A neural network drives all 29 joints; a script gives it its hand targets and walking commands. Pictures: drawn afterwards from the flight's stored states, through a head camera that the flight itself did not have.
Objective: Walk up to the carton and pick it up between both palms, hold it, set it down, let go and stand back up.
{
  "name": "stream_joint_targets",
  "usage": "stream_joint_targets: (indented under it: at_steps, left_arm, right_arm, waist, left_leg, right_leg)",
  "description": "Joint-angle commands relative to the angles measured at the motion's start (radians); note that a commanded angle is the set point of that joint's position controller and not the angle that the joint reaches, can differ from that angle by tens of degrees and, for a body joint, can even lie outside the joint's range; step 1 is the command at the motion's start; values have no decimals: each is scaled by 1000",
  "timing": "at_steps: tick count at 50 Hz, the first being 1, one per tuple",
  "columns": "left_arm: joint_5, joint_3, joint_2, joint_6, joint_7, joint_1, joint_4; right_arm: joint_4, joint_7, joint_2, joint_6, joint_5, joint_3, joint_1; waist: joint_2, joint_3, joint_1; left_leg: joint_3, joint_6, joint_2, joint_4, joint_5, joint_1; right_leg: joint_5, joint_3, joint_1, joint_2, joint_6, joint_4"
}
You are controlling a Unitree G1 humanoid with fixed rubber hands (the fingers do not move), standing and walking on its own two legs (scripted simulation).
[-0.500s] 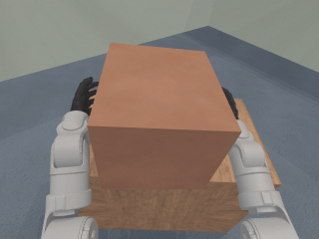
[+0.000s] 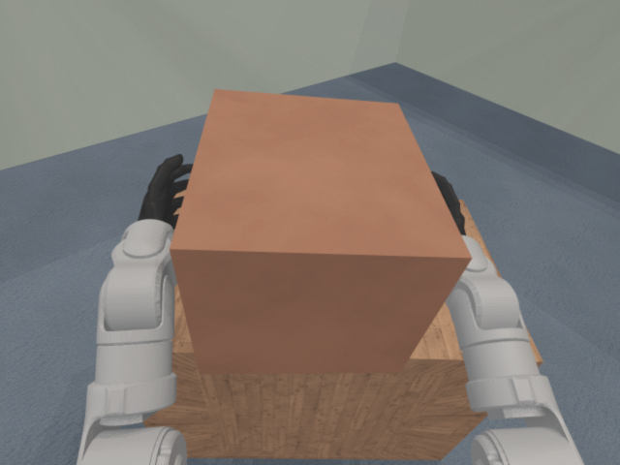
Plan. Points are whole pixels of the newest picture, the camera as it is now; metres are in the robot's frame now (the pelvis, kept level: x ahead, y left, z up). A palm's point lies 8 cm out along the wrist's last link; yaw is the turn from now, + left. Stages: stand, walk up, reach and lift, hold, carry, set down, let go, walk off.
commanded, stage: hold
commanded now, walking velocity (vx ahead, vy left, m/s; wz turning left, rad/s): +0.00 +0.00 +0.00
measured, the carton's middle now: (306, 228) +0.37 +0.00 +0.15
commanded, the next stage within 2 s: set down in 0.86 s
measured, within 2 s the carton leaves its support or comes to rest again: neither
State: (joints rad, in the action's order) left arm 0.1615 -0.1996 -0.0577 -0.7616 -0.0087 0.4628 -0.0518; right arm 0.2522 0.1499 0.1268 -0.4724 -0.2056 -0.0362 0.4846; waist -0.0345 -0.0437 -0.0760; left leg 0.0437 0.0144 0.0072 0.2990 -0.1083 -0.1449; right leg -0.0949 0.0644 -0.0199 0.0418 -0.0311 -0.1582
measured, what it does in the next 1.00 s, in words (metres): stands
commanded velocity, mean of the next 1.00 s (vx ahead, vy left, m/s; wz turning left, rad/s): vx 0.00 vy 0.00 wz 0.00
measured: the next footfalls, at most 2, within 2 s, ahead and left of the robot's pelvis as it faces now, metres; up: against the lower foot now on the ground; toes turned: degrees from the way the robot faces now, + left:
none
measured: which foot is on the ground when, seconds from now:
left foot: down 0.00-1.00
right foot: down 0.00-1.00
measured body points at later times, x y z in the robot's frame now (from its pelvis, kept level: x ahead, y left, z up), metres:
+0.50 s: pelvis +0.00 +0.00 +0.00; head -0.03 +0.03 +0.45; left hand +0.36 +0.18 +0.18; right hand +0.36 -0.17 +0.16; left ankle +0.04 +0.11 -0.75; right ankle +0.00 -0.10 -0.75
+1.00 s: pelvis +0.00 +0.00 +0.00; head -0.02 +0.03 +0.45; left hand +0.37 +0.17 +0.19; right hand +0.36 -0.18 +0.17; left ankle +0.04 +0.11 -0.75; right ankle +0.00 -0.10 -0.75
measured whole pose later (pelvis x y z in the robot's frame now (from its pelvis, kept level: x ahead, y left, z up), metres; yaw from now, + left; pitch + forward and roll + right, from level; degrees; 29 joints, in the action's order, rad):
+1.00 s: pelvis +0.00 +0.00 +0.00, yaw -1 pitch -5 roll -1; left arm 0.23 -0.25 -0.02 -0.76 -0.06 0.52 -0.06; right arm 0.30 0.13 0.13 -0.42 -0.18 -0.05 0.53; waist -0.04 0.03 -0.05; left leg 0.03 0.02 0.01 0.29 -0.11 -0.09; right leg -0.11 0.05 0.02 0.04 -0.03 -0.18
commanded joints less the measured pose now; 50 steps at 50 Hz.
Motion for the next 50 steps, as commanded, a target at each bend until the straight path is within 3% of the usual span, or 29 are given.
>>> stream_joint_targets:
  at_steps: [1,8,22,43,46,50]
  left_arm:
    - [-144,465,429,76,-139,630,-229]
    - [-131,441,430,64,-145,653,-216]
    - [-137,458,432,84,-144,663,-220]
    - [-135,459,429,60,-142,636,-255]
    - [-51,378,390,71,-154,652,-241]
    - [-15,325,355,116,-161,604,-158]
  right_arm:
    - [-341,-75,-396,69,-104,372,787]
    - [-309,-88,-391,66,-93,339,811]
    - [-315,-95,-387,79,-70,323,807]
    - [-355,-85,-380,68,-101,356,797]
    - [-312,-104,-355,113,-72,323,795]
    - [-237,-126,-329,193,-5,256,769]
  waist:
    - [65,-419,2]
    - [65,-414,4]
    - [73,-461,-16]
    - [62,-456,-3]
    - [75,-393,28]
    - [58,-319,37]
  left_leg:
    - [-10,-23,11,-2,182,221]
    - [-20,-23,12,-15,136,220]
    - [-16,-30,11,-5,173,254]
    - [-13,-26,11,3,238,269]
    - [-38,-48,23,-6,207,262]
    - [-52,-49,22,-40,109,235]
  right_leg:
    - [227,14,36,-3,45,-11]
    - [178,17,21,-4,43,-7]
    - [194,18,11,1,39,-4]
    - [271,13,48,2,43,-12]
    - [241,24,101,14,40,-41]
    - [146,36,97,9,41,-26]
